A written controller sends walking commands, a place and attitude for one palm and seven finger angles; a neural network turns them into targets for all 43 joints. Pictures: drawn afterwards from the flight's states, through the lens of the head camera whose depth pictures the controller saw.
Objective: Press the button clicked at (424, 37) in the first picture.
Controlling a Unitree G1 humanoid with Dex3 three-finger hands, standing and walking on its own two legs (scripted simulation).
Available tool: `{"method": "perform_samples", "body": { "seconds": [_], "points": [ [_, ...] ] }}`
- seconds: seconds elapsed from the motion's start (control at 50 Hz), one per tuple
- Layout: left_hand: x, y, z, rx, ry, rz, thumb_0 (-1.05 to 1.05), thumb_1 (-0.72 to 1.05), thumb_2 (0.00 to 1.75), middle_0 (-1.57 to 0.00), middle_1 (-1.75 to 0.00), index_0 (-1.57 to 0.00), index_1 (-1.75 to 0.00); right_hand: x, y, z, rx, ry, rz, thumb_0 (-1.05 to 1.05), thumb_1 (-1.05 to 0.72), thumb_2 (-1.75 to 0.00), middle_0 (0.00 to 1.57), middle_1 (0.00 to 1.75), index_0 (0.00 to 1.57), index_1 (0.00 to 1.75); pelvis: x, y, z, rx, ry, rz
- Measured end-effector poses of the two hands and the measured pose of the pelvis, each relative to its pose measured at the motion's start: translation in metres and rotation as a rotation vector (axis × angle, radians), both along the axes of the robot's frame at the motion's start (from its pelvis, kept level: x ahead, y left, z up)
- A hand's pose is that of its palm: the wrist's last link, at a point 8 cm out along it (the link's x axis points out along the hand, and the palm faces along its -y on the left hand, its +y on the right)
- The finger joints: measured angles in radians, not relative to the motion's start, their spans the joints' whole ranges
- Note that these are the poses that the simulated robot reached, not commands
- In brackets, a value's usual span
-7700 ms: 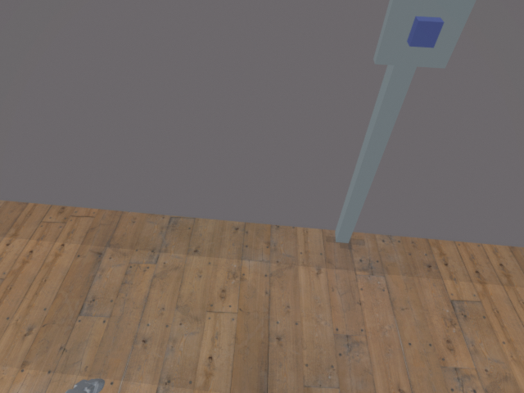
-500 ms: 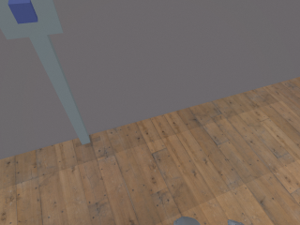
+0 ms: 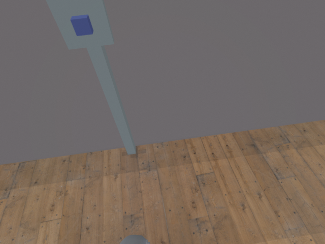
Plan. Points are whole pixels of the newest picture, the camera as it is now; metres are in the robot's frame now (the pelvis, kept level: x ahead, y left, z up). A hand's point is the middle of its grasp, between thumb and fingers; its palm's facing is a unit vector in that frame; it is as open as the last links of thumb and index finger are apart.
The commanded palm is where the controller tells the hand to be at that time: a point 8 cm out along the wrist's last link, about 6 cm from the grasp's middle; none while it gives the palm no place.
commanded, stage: take the last steps up to it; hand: left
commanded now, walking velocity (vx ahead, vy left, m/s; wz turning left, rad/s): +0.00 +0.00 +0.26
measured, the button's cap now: (82, 25) +0.78 +0.30 +0.18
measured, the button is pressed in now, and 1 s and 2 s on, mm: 0 0 0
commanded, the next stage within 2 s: come to a stop and stand still in 1.12 s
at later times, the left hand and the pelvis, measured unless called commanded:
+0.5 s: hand out of the picture +0.02 +0.23 -0.17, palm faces +0.12 -0.98 -0.18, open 7.4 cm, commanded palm none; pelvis +0.04 +0.04 +0.00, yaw +4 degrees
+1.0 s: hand out of the picture +0.15 +0.16 -0.17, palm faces +0.16 -0.97 -0.16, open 7.3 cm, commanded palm none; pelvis +0.20 +0.00 +0.00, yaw +6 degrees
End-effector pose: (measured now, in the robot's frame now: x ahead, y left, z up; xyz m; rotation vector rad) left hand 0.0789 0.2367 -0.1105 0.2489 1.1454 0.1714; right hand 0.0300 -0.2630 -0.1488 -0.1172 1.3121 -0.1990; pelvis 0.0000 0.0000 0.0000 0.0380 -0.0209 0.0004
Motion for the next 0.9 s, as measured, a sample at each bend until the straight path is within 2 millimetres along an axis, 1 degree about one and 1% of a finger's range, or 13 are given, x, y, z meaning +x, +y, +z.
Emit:
{"method": "perform_samples", "body": {
  "seconds": [0.12,0.24,0.28,0.32,0.36,0.4,0.48,0.54,0.62,0.7,0.74,0.78,0.9],
  "points": [
    [-0.057,0.014,-0.014,-0.024,0.100,0.103,0.00,0.90,0.90,-0.20,-0.30,-0.21,-0.30,0.028,0.014,0.006,-0.023,0.006,0.094,0.01,-0.91,-0.89,0.20,0.30,0.20,0.30,-0.003,0.009,-0.001,-0.002,0.003,0.047],
    [-0.115,0.044,-0.043,-0.066,0.223,0.206,0.00,0.90,0.90,-0.20,-0.30,-0.21,-0.30,0.070,0.051,0.012,-0.059,-0.107,0.196,0.01,-0.91,-0.89,0.20,0.30,0.20,0.30,-0.002,0.034,-0.013,-0.031,0.003,0.074],
    [-0.126,0.050,-0.046,-0.074,0.270,0.208,0.00,0.91,0.90,-0.20,-0.30,-0.20,-0.30,0.074,0.064,0.018,-0.057,-0.140,0.203,0.00,-0.91,-0.89,0.20,0.30,0.20,0.30,0.000,0.039,-0.011,-0.033,-0.005,0.063],
    [-0.126,0.053,-0.043,-0.086,0.291,0.203,0.00,0.91,0.90,-0.20,-0.30,-0.20,-0.30,0.072,0.074,0.023,-0.050,-0.150,0.197,0.00,-0.91,-0.89,0.20,0.30,0.20,0.30,0.005,0.042,-0.006,-0.040,-0.008,0.065],
    [-0.120,0.054,-0.039,-0.098,0.284,0.197,0.00,0.91,0.90,-0.19,-0.30,-0.20,-0.30,0.066,0.082,0.025,-0.038,-0.135,0.188,0.00,-0.91,-0.89,0.20,0.30,0.20,0.30,0.011,0.045,-0.001,-0.045,-0.009,0.070],
    [-0.109,0.054,-0.035,-0.106,0.264,0.192,0.00,0.91,0.90,-0.19,-0.30,-0.20,-0.30,0.058,0.082,0.025,-0.041,-0.109,0.165,0.00,-0.93,-0.89,0.20,0.30,0.21,0.30,0.018,0.047,0.002,-0.046,-0.007,0.074],
    [-0.076,0.048,-0.031,-0.113,0.226,0.176,0.00,0.91,0.90,-0.19,-0.30,-0.20,-0.30,0.038,0.078,0.019,-0.029,-0.025,0.129,0.00,-0.93,-0.89,0.20,0.30,0.21,0.30,0.034,0.045,0.004,-0.038,-0.002,0.073],
    [-0.042,0.039,-0.030,-0.114,0.198,0.150,0.00,0.91,0.90,-0.19,-0.30,-0.20,-0.30,0.022,0.072,0.012,-0.013,0.048,0.091,0.00,-0.92,-0.89,0.20,0.30,0.21,0.30,0.049,0.039,0.003,-0.029,-0.001,0.069],
    [0.015,0.023,-0.029,-0.101,0.146,0.100,0.00,0.91,0.90,-0.19,-0.30,-0.20,-0.30,0.004,0.061,0.000,0.017,0.149,0.036,0.00,-0.92,-0.89,0.20,0.30,0.21,0.30,0.074,0.024,-0.003,-0.021,0.002,0.059],
    [0.068,0.004,-0.034,-0.078,0.052,0.079,0.00,0.91,0.90,-0.19,-0.30,-0.20,-0.30,0.003,0.044,-0.017,0.046,0.243,0.021,0.00,-0.91,-0.89,0.20,0.30,0.20,0.30,0.101,0.004,-0.018,-0.029,-0.003,0.072],
    [0.079,-0.004,-0.032,-0.081,0.020,0.100,0.00,0.91,0.90,-0.19,-0.30,-0.20,-0.30,0.018,0.037,-0.016,0.049,0.261,0.035,0.01,-0.91,-0.89,0.20,0.30,0.20,0.30,0.112,-0.001,-0.016,-0.033,-0.009,0.083],
    [0.082,-0.008,-0.027,-0.074,0.018,0.137,0.00,0.92,0.90,-0.20,-0.30,-0.20,-0.30,0.044,0.030,-0.011,0.045,0.236,0.051,0.01,-0.91,-0.89,0.20,0.30,0.20,0.30,0.124,-0.005,-0.010,-0.034,-0.009,0.087],
    [0.074,-0.016,-0.023,-0.083,0.127,0.169,-0.01,0.94,0.90,-0.20,-0.30,-0.20,-0.30,0.148,0.025,0.003,0.027,0.054,0.093,0.01,-0.91,-0.89,0.20,0.30,0.20,0.30,0.162,-0.006,0.002,-0.040,0.002,0.096]
  ]
}}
